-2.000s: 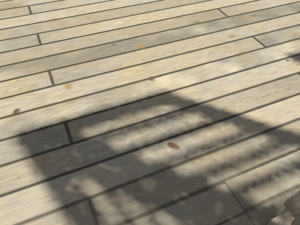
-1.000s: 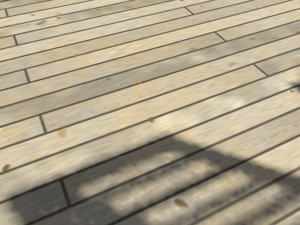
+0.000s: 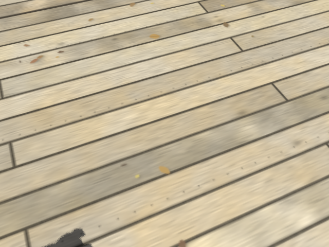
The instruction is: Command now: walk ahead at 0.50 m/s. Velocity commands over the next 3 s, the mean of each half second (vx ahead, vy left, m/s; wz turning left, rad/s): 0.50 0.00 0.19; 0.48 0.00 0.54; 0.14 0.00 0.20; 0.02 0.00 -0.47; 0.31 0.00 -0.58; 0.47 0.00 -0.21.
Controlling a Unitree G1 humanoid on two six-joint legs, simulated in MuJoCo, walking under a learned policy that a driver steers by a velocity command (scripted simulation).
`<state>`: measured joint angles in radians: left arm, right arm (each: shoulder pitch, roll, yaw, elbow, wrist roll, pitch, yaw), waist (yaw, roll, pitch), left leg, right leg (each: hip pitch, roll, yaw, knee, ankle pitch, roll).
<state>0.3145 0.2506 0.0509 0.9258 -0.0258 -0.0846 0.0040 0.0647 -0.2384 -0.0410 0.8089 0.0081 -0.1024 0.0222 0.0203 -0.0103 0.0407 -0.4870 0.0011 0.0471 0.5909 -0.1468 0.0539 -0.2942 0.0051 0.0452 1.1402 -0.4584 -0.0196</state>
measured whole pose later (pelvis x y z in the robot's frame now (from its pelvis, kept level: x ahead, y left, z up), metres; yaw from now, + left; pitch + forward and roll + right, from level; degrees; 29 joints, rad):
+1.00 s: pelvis +0.50 +0.05 -0.01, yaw +25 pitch +2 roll -2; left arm 0.27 0.27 0.08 0.95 0.00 -0.05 0.03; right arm 0.05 -0.27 -0.09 0.69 0.01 -0.03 0.04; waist 0.04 0.02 0.06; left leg -0.54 0.00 0.05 0.65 -0.14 0.10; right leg -0.07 -0.11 -0.19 0.79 -0.50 0.07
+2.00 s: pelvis +0.63 +0.14 +0.02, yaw +10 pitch +2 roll -1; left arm 0.15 0.33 0.11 0.70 -0.02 0.04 0.04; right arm 0.18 -0.25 -0.08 0.72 -0.03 0.00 -0.03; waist 0.00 -0.05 0.01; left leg -0.28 -0.01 -0.01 0.48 -0.24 0.02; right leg -0.54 0.08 0.13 1.06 -0.45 0.04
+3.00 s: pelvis +1.02 +0.06 +0.02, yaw -12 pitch +1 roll +1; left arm 0.27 0.29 0.05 0.72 -0.02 -0.06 0.00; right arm 0.24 -0.27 -0.05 0.77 0.00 -0.09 0.03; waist -0.01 -0.04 0.04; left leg -0.28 -0.07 0.05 0.41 -0.16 0.07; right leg -0.52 -0.06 0.05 1.17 -0.34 -0.02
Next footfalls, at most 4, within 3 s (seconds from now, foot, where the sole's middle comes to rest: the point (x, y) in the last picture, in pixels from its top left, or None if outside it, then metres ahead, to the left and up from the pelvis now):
0.44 right None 0.40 -0.15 -0.76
0.96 left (124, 205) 0.60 0.19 -0.76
1.50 right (165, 176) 0.74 0.02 -0.76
1.88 left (110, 194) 0.65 0.25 -0.76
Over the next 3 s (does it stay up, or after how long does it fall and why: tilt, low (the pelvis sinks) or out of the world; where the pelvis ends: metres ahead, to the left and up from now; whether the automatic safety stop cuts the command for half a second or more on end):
stays up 1.02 0.06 0.02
